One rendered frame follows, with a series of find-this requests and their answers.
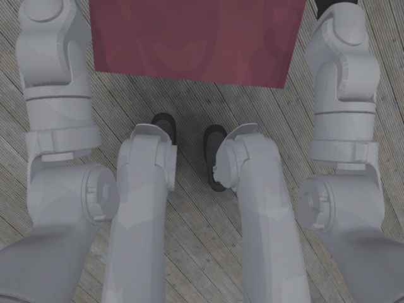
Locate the robot left upper arm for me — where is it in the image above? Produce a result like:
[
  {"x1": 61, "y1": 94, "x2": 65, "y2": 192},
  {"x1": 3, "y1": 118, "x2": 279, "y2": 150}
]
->
[{"x1": 0, "y1": 163, "x2": 120, "y2": 303}]

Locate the robot right upper arm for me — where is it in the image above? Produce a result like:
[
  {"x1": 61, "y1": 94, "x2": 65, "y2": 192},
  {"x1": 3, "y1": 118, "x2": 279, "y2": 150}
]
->
[{"x1": 296, "y1": 174, "x2": 404, "y2": 303}]

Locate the robot right forearm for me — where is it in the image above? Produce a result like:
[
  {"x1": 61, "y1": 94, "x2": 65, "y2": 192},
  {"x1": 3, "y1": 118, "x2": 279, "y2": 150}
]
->
[{"x1": 304, "y1": 2, "x2": 385, "y2": 219}]

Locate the robot right hand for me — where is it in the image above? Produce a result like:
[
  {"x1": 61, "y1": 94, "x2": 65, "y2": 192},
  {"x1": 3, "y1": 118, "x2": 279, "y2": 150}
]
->
[{"x1": 315, "y1": 0, "x2": 358, "y2": 20}]

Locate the robot left forearm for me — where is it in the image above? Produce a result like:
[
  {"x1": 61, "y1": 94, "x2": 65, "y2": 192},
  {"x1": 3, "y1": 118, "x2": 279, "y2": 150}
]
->
[{"x1": 15, "y1": 0, "x2": 102, "y2": 215}]

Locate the right robot foot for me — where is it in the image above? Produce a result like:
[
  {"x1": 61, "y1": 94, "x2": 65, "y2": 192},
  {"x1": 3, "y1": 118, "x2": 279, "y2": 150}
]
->
[{"x1": 203, "y1": 124, "x2": 227, "y2": 192}]

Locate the carton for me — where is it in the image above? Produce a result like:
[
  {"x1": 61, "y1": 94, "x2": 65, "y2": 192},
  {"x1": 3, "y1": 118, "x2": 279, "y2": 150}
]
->
[{"x1": 88, "y1": 0, "x2": 306, "y2": 89}]

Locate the robot right shin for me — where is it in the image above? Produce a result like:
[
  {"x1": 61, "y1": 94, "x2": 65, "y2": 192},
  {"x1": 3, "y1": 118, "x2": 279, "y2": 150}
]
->
[{"x1": 213, "y1": 123, "x2": 281, "y2": 188}]

